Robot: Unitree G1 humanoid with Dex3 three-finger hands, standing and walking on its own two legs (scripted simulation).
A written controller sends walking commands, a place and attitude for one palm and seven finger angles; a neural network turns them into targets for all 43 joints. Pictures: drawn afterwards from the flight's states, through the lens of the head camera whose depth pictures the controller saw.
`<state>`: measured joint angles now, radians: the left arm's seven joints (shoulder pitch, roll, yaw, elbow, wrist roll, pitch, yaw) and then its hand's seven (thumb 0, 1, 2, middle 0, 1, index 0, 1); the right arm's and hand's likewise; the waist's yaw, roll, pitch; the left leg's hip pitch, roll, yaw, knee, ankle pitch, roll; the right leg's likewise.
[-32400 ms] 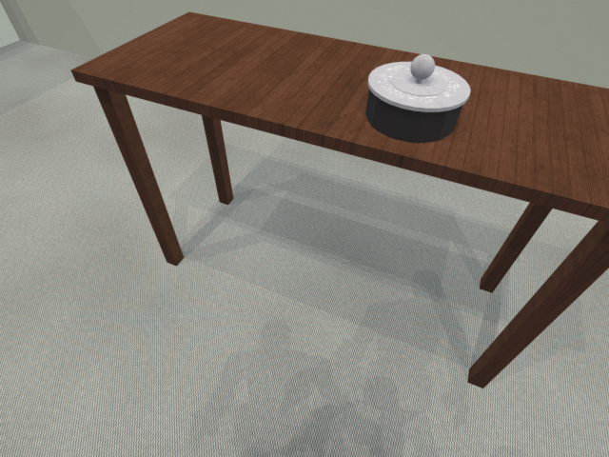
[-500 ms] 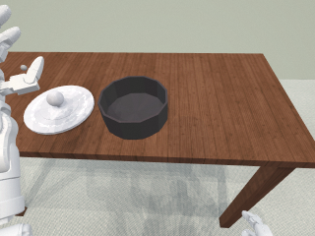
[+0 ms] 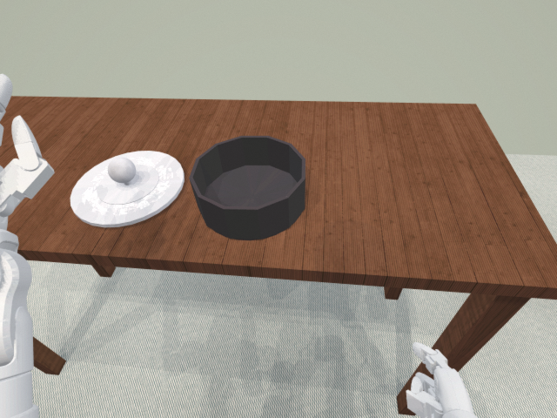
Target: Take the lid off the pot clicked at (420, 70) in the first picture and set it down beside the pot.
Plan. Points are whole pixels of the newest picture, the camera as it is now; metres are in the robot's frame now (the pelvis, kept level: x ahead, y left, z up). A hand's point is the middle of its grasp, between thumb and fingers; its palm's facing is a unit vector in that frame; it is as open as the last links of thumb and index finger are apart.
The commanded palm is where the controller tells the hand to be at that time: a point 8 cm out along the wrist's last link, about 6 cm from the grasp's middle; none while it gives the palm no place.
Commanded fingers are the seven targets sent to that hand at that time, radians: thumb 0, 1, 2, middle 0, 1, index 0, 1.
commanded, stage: draw the hand back to the body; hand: left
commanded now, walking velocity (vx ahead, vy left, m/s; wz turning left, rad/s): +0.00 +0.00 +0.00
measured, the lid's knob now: (122, 170) +0.48 +0.35 +0.10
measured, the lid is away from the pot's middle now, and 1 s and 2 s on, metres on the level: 0.24 0.24 0.24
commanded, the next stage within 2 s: step back with the hand held close in 0.72 s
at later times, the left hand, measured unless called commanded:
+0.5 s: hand out of the picture +0.19 +0.27 +0.27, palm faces +0.46 -0.85 -0.26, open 7.4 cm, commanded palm +0.13 +0.32 +0.27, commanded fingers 0.00 0.90 0.90 -0.20 -0.30 -0.20 -0.30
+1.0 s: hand out of the picture +0.18 +0.29 +0.28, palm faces +0.50 -0.78 -0.36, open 7.4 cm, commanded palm +0.12 +0.33 +0.26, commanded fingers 0.00 0.90 0.90 -0.20 -0.30 -0.20 -0.30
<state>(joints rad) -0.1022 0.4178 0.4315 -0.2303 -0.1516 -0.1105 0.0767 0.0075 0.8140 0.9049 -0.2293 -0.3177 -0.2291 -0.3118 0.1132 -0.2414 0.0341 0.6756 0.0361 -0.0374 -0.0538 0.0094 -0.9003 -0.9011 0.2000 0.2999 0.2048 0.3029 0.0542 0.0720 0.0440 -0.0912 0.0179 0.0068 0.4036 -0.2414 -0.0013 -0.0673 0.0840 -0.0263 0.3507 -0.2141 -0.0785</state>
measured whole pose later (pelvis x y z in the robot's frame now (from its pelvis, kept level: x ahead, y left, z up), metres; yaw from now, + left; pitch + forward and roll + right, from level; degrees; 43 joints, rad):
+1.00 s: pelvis -0.02 +0.05 +0.00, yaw -1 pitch -2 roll -2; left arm 0.26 0.46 0.52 -0.67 -0.09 -0.23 0.10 0.01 0.89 0.90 -0.21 -0.30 -0.21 -0.30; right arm 0.13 -0.22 0.04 0.61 0.02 -0.03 -0.03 0.01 -0.90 -0.90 0.20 0.30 0.21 0.30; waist 0.05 0.03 0.03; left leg -0.19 -0.02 0.03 0.47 -0.25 0.06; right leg -0.14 0.05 0.00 0.35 -0.18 -0.01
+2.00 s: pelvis -0.23 +0.07 -0.01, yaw -4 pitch +2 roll -4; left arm 0.38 0.52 0.56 -0.78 -0.10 -0.29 0.12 0.01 0.89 0.90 -0.21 -0.30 -0.21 -0.30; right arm 0.14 -0.16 0.00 0.61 0.01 -0.07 -0.03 0.01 -0.90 -0.90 0.20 0.30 0.21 0.30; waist 0.00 0.04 0.01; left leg -0.52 0.04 -0.01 0.65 -0.22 0.00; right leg -0.20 0.05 -0.01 0.44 -0.28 0.01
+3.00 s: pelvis -0.41 +0.10 -0.02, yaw +4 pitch +1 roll -2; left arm 0.31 0.49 0.42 -0.57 -0.01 -0.21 0.09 0.00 0.89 0.90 -0.20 -0.30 -0.20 -0.30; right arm 0.29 -0.21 -0.01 0.71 0.03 -0.08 0.00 0.01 -0.90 -0.90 0.20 0.30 0.21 0.30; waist 0.00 0.08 -0.08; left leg -0.48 0.09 0.02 0.92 -0.53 0.00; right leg -0.29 -0.02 -0.13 0.61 -0.31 -0.02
